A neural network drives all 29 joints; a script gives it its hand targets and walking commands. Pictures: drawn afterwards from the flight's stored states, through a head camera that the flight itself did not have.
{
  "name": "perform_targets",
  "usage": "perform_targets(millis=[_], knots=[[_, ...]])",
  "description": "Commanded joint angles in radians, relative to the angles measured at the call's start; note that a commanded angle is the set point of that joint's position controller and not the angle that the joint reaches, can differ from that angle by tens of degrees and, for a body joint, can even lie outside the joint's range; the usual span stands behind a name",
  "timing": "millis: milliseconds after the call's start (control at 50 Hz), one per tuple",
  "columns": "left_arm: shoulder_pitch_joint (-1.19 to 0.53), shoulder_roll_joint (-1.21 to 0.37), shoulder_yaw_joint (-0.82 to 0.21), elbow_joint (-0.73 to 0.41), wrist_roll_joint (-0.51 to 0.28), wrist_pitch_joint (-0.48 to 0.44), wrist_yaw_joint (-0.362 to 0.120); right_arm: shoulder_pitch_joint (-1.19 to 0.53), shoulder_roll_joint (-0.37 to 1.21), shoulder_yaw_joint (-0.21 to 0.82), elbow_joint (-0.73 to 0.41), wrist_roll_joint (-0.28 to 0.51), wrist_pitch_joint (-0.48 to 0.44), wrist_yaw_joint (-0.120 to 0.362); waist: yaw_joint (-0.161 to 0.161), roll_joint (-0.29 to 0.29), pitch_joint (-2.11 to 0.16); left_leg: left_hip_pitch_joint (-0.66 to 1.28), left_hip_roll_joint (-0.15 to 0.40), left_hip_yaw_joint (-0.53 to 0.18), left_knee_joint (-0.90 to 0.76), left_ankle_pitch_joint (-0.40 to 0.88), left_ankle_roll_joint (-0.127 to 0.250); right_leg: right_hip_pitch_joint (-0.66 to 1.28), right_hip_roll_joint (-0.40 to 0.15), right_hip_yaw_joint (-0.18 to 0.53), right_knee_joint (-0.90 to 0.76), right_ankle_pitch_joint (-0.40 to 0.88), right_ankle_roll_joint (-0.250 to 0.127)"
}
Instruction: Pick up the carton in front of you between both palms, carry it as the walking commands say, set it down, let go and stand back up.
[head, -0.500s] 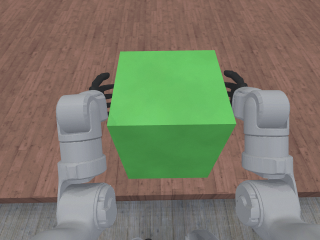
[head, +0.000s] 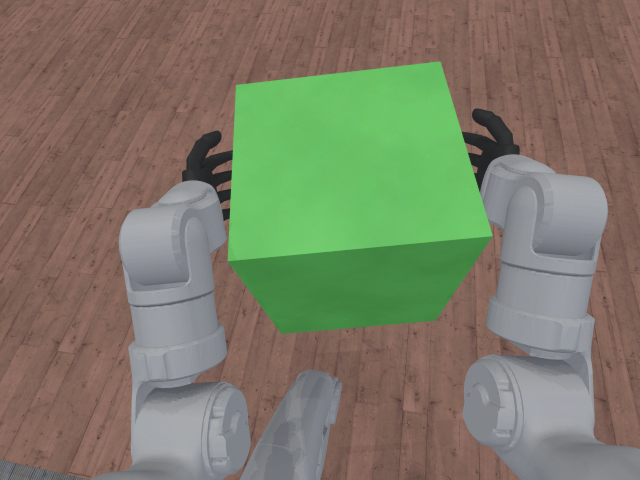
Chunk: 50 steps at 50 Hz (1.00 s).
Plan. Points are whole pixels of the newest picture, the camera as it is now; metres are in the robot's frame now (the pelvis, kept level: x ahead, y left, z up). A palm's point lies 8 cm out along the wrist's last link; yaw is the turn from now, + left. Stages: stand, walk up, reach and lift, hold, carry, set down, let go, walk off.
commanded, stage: carry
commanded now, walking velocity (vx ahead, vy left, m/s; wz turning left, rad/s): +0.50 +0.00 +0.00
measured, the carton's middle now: (348, 218) +0.40 +0.05 +0.06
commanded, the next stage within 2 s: none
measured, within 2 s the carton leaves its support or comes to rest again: neither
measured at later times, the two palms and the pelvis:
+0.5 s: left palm out of the picture +0.85 +0.11 +0.34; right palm out of the picture +0.80 -0.19 +0.34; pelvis +0.43 +0.03 +0.13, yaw -2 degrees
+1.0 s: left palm out of the picture +1.12 +0.22 +0.22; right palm out of the picture +1.11 -0.08 +0.22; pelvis +0.78 +0.07 +0.12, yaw -1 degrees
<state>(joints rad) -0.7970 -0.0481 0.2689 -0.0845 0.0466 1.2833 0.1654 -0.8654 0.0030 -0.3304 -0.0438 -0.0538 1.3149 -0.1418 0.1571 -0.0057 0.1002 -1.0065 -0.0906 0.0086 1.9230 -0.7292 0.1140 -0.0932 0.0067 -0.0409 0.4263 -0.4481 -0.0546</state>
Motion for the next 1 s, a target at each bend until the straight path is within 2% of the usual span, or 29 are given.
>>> perform_targets(millis=[0,20,40,60,80,100,120,140,160,180,200,260,320,360,420,440,460,480,500,520,560,620,680,820,880,900,920,940,980], knots=[[-0.988,-1.032,-0.743,-0.230,-0.588,-0.012,-0.273,-0.637,0.827,0.575,-0.062,0.188,-0.053,0.135,-0.111,-0.040,-0.498,0.017,0.083,0.172,-0.464,0.057,0.025,0.281,-0.189,0.055,-0.159,1.066,-0.096],[-0.995,-1.019,-0.727,-0.209,-0.592,-0.010,-0.281,-0.620,0.785,0.554,-0.039,0.151,-0.053,0.119,-0.138,-0.051,-0.533,0.399,0.020,0.241,-0.705,0.229,0.024,0.019,-0.134,-0.035,-0.154,1.449,-0.085],[-0.950,-1.009,-0.728,-0.176,-0.588,-0.010,-0.284,-0.581,0.776,0.564,-0.025,0.145,-0.050,0.110,-0.194,-0.185,-0.648,0.735,-0.024,0.251,-0.779,0.421,0.031,-0.095,-0.162,-0.018,-0.042,1.686,-0.092],[-0.915,-1.003,-0.724,-0.164,-0.575,-0.012,-0.288,-0.592,0.797,0.600,-0.047,0.158,-0.052,0.111,-0.310,-0.274,-0.743,0.948,-0.046,0.229,-0.890,0.537,0.022,-0.104,-0.189,-0.019,0.147,1.820,-0.088],[-0.918,-0.997,-0.726,-0.161,-0.560,-0.011,-0.291,-0.608,0.829,0.639,-0.074,0.183,-0.058,0.120,-0.434,-0.173,-0.819,1.120,-0.048,0.145,-1.130,0.621,0.034,-0.112,-0.142,-0.020,0.535,1.651,-0.055],[-0.893,-1.012,-0.731,-0.122,-0.520,-0.013,-0.296,-0.634,0.902,0.691,-0.099,0.241,-0.062,0.137,-0.388,0.051,-0.843,1.278,0.109,-0.153,-1.279,0.851,0.120,-0.274,0.024,0.039,0.927,0.448,-0.024],[-0.802,-0.966,-0.713,-0.093,-0.499,-0.004,-0.295,-0.564,0.911,0.722,-0.066,0.276,-0.068,0.155,-0.338,0.369,-1.082,1.433,0.417,-0.765,-1.348,1.340,0.334,-0.415,0.224,0.207,1.445,0.052,0.026],[-0.756,-0.913,-0.690,-0.068,-0.445,0.000,-0.286,-0.551,0.961,0.755,-0.040,0.324,-0.061,0.170,-0.327,0.248,-1.084,1.428,0.371,-0.745,-1.307,1.310,0.312,-0.457,0.189,0.288,1.544,0.066,-0.018],[-0.746,-0.904,-0.665,-0.078,-0.407,0.001,-0.272,-0.605,0.999,0.782,-0.087,0.380,-0.061,0.189,-0.283,0.143,-0.951,1.351,0.335,-0.652,-1.294,1.205,0.247,-0.537,0.138,0.258,1.510,0.068,-0.018],[-0.735,-0.886,-0.633,-0.085,-0.367,0.003,-0.258,-0.695,1.044,0.806,-0.122,0.437,-0.061,0.207,-0.259,0.105,-0.883,1.297,0.343,-0.658,-1.355,1.040,0.219,-0.604,0.096,0.228,1.476,0.064,0.000],[-0.733,-0.860,-0.597,-0.093,-0.330,0.001,-0.246,-0.768,1.092,0.839,-0.152,0.498,-0.058,0.222,-0.279,0.057,-0.762,1.275,0.293,-0.583,-1.362,0.974,0.187,-0.686,0.081,0.192,1.389,0.036,0.009],[-0.656,-0.791,-0.505,-0.027,-0.212,-0.008,-0.215,-0.887,1.138,0.874,-0.159,0.621,-0.050,0.248,-0.286,-0.053,-0.633,1.279,0.260,-0.378,-1.375,1.199,0.120,-0.726,0.038,0.077,1.014,-0.048,0.011],[-0.611,-0.731,-0.443,0.062,-0.132,-0.010,-0.196,-0.925,1.130,0.836,-0.099,0.650,-0.046,0.253,-0.284,-0.001,-0.639,1.311,0.256,-0.300,-1.391,1.495,0.101,-0.689,0.041,0.028,0.579,0.027,0.006],[-0.605,-0.694,-0.420,0.113,-0.102,-0.006,-0.183,-0.932,1.118,0.789,-0.044,0.639,-0.036,0.257,-0.269,0.057,-0.649,1.236,0.235,-0.231,-1.390,1.505,0.069,-0.522,0.072,-0.002,0.272,0.257,0.010],[-0.680,-0.689,-0.429,0.153,-0.114,0.010,-0.170,-0.879,1.087,0.704,0.086,0.602,-0.020,0.269,-0.213,0.116,-0.669,0.985,0.210,-0.069,-1.299,1.546,-0.030,-0.080,0.103,-0.094,-0.005,0.610,-0.016],[-0.702,-0.696,-0.435,0.171,-0.125,0.019,-0.172,-0.867,1.077,0.681,0.128,0.583,-0.014,0.271,-0.185,0.105,-0.661,0.881,0.194,-0.026,-1.226,1.459,-0.057,0.074,0.076,-0.099,-0.078,0.714,-0.027],[-0.728,-0.705,-0.441,0.184,-0.145,0.030,-0.179,-0.869,1.060,0.659,0.164,0.558,-0.008,0.272,-0.154,0.053,-0.635,0.739,0.163,-0.010,-1.110,1.172,-0.084,0.218,0.011,-0.054,-0.098,0.791,-0.048],[-0.741,-0.713,-0.441,0.208,-0.173,0.046,-0.190,-0.876,1.039,0.642,0.206,0.534,0.005,0.272,-0.133,-0.069,-0.608,0.515,0.084,-0.005,-0.925,0.447,-0.102,0.362,-0.174,0.137,-0.045,1.020,-0.114],[-0.758,-0.702,-0.424,0.251,-0.195,0.062,-0.196,-0.880,1.018,0.608,0.260,0.519,0.028,0.270,-0.097,-0.152,-0.701,0.330,0.009,-0.039,-0.690,0.144,-0.127,0.565,-0.396,0.401,0.096,1.343,-0.256],[-0.780,-0.718,-0.434,0.281,-0.219,0.081,-0.199,-0.884,0.998,0.574,0.287,0.495,0.043,0.260,-0.084,-0.127,-0.739,0.230,0.045,-0.091,-0.539,0.142,-0.126,0.613,-0.444,0.480,0.075,1.131,-0.321],[-0.907,-0.841,-0.480,0.227,-0.334,0.106,-0.219,-0.886,0.962,0.507,0.269,0.438,0.070,0.242,-0.106,0.009,-0.647,0.188,0.092,-0.076,-0.629,0.292,-0.102,0.437,-0.353,0.428,-0.042,0.711,-0.239],[-1.052,-0.991,-0.502,0.182,-0.459,0.126,-0.251,-0.840,0.935,0.436,0.263,0.352,0.086,0.203,-0.130,-0.013,-0.566,0.267,0.114,-0.025,-0.812,0.394,-0.120,0.268,-0.279,0.325,-0.116,0.703,-0.132],[-1.057,-1.077,-0.476,0.212,-0.504,0.127,-0.273,-0.758,0.923,0.382,0.298,0.276,0.085,0.185,-0.111,-0.049,-0.542,0.264,0.116,0.023,-0.961,0.445,-0.130,0.278,-0.257,0.246,-0.128,0.824,-0.093],[-0.784,-1.154,-0.442,0.219,-0.399,0.078,-0.313,-0.544,1.066,0.443,0.282,0.210,0.052,0.203,-0.117,-0.161,-0.472,0.501,0.059,0.173,-1.441,0.752,-0.104,0.279,-0.173,-0.014,-0.102,1.094,-0.022],[-0.624,-1.141,-0.489,0.127,-0.343,0.049,-0.314,-0.467,1.155,0.541,0.182,0.248,0.016,0.224,-0.154,-0.200,-0.568,0.897,0.048,0.226,-1.599,0.836,-0.076,0.185,-0.155,-0.114,0.145,1.126,0.041],[-0.577,-1.130,-0.516,0.090,-0.326,0.039,-0.313,-0.434,1.168,0.571,0.131,0.260,0.002,0.232,-0.174,-0.143,-0.615,1.118,0.152,0.109,-1.561,0.807,-0.061,0.013,-0.139,-0.103,0.315,0.872,0.058],[-0.532,-1.131,-0.555,0.059,-0.318,0.033,-0.315,-0.407,1.168,0.598,0.084,0.265,-0.011,0.237,-0.176,0.062,-0.707,1.343,0.398,-0.188,-1.425,1.103,-0.007,-0.209,-0.087,-0.078,0.529,0.387,0.072],[-0.467,-1.160,-0.577,0.031,-0.318,0.030,-0.313,-0.356,1.148,0.630,0.048,0.257,-0.032,0.237,-0.178,0.285,-0.787,1.539,0.513,-0.488,-1.509,1.018,0.167,-0.506,0.051,-0.004,0.780,-0.050,0.092],[-0.334,-1.143,-0.638,-0.078,-0.301,-0.006,-0.305,-0.254,1.184,0.692,-0.104,0.279,-0.061,0.247,-0.180,0.168,-0.732,1.443,0.458,-0.373,-1.550,0.964,0.131,-0.616,-0.024,0.071,0.881,-0.011,0.059]])
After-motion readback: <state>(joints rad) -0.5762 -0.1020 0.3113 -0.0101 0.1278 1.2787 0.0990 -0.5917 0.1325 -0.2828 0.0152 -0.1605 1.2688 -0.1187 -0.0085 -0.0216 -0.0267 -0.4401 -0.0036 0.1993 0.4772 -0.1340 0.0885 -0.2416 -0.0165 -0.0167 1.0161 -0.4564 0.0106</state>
